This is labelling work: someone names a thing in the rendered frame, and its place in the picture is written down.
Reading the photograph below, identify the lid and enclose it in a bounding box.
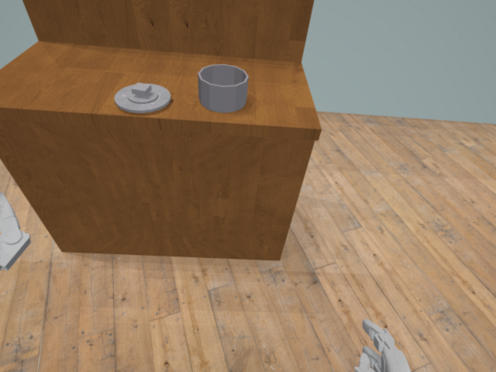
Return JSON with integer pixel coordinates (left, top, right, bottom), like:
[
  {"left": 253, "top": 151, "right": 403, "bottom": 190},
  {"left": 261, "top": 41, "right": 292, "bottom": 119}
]
[{"left": 114, "top": 84, "right": 171, "bottom": 113}]

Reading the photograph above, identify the pot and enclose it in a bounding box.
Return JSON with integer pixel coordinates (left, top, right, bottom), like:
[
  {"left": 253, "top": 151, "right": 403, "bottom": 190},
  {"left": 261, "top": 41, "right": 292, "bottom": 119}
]
[{"left": 198, "top": 64, "right": 249, "bottom": 113}]

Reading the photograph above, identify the table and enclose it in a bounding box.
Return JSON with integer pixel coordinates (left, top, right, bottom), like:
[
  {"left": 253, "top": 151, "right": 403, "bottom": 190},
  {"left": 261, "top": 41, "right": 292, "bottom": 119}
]
[{"left": 0, "top": 0, "right": 322, "bottom": 261}]

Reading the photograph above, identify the robot left hand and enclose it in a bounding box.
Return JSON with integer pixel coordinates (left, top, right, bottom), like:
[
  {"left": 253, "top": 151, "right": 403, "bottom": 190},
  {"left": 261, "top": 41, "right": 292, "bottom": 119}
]
[{"left": 0, "top": 192, "right": 31, "bottom": 270}]

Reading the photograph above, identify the robot right hand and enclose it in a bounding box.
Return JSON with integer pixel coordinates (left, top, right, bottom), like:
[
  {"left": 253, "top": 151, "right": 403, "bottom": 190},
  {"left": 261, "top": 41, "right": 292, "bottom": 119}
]
[{"left": 355, "top": 319, "right": 411, "bottom": 372}]

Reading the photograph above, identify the knob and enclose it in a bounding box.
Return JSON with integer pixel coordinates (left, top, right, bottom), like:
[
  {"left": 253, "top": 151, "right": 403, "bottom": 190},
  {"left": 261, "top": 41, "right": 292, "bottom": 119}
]
[{"left": 131, "top": 83, "right": 152, "bottom": 96}]

